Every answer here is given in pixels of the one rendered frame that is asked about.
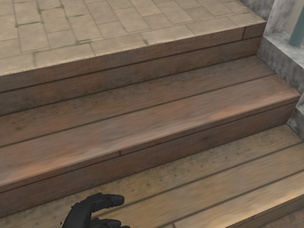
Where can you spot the left robot hand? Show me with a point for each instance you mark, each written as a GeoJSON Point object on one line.
{"type": "Point", "coordinates": [80, 214]}

